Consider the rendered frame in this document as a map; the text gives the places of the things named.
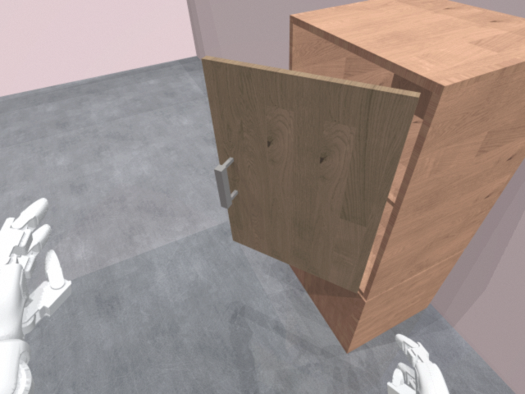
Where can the robot left forearm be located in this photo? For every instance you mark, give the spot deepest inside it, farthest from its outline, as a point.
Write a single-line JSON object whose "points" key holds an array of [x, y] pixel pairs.
{"points": [[15, 375]]}

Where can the left robot hand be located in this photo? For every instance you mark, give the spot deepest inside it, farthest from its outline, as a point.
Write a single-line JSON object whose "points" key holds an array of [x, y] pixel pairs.
{"points": [[18, 251]]}

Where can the handle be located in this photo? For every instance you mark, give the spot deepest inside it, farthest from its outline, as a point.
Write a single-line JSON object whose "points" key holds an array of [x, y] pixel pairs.
{"points": [[225, 194]]}

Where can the cupboard door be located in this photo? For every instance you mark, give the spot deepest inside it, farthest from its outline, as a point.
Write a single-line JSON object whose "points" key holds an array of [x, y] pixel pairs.
{"points": [[314, 161]]}

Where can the right robot hand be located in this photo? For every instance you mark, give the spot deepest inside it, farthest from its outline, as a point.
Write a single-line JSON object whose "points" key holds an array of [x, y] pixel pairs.
{"points": [[426, 378]]}

